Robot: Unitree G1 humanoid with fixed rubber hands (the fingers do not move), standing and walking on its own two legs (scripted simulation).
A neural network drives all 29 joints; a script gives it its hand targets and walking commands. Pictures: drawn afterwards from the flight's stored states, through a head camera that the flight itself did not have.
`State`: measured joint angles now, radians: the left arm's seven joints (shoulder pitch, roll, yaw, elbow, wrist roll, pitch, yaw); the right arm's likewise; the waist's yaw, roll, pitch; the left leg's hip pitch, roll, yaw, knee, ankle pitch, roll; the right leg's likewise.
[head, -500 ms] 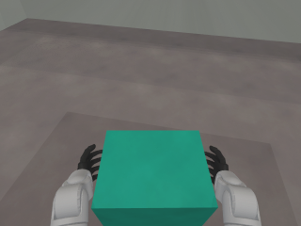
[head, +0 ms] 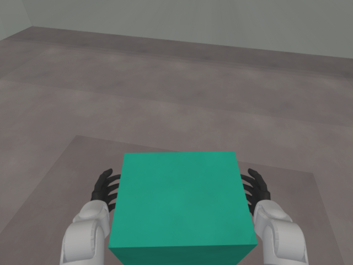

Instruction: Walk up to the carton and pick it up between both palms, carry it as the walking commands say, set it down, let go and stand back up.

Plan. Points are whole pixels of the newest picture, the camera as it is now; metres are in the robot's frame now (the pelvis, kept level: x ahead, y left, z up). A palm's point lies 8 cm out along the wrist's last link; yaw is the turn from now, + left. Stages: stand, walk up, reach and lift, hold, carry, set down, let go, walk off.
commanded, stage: carry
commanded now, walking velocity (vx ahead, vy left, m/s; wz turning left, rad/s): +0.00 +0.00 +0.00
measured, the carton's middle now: (180, 217) +0.26 +0.00 -0.03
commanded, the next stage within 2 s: hold in 1.02 s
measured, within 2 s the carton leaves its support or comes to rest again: neither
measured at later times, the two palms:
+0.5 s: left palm (102, 229) +0.20 +0.16 +0.03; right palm (267, 226) +0.21 -0.18 +0.04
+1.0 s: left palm (103, 224) +0.21 +0.16 +0.04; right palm (269, 224) +0.21 -0.18 +0.05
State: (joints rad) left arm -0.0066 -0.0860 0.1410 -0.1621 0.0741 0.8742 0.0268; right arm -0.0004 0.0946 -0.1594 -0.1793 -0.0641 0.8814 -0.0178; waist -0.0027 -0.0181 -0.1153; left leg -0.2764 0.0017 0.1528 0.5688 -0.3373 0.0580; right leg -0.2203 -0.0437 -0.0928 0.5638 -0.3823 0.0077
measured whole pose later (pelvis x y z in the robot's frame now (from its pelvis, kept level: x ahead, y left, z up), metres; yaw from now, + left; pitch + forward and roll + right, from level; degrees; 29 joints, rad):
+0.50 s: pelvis -0.05 -0.02 +0.00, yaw +1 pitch +1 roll +0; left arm -0.06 -0.09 0.17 0.01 0.12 0.79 0.01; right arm -0.04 0.10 -0.17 -0.02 -0.12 0.79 -0.01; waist 0.00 -0.02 -0.07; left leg -0.31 0.02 0.13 0.52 -0.23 0.04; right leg -0.26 -0.02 -0.12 0.53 -0.29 -0.02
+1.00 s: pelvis -0.05 -0.01 +0.00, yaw +0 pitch +2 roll +0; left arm -0.06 -0.11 0.19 -0.08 0.09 0.78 0.01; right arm -0.06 0.11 -0.19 -0.09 -0.09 0.79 -0.01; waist 0.00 0.00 -0.06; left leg -0.34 0.02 0.14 0.53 -0.23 0.04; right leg -0.29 -0.02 -0.10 0.54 -0.29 -0.02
